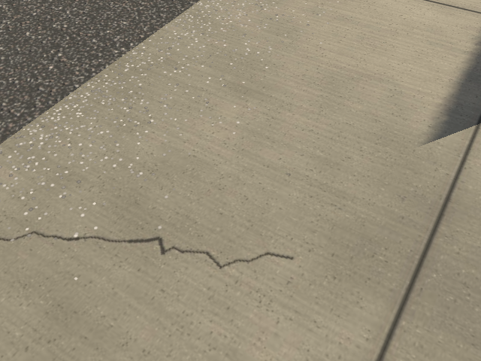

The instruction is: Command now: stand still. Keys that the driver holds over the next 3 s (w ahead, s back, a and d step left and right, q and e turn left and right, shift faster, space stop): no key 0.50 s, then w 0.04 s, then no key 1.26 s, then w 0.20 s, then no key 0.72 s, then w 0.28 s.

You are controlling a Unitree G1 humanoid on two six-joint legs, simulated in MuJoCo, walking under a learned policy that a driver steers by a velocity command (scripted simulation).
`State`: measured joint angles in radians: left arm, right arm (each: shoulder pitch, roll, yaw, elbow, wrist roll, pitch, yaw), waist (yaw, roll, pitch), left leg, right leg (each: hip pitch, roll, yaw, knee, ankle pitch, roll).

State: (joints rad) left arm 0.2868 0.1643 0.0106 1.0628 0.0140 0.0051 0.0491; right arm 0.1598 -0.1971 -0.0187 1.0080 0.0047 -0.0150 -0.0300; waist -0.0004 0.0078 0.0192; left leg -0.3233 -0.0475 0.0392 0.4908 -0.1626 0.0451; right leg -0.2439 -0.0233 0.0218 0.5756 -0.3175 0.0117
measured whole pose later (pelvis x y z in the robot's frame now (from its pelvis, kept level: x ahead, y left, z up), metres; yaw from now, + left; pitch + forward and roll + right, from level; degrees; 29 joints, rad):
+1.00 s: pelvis +0.05 -0.02 +0.00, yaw +2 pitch -1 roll +0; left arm 0.35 0.14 0.01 1.11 0.00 -0.02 0.04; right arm 0.18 -0.16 -0.03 1.12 0.01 0.00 -0.04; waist 0.00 0.00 0.04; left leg -0.25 -0.02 -0.01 0.53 -0.25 0.01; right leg -0.10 0.01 -0.02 0.48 -0.36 -0.02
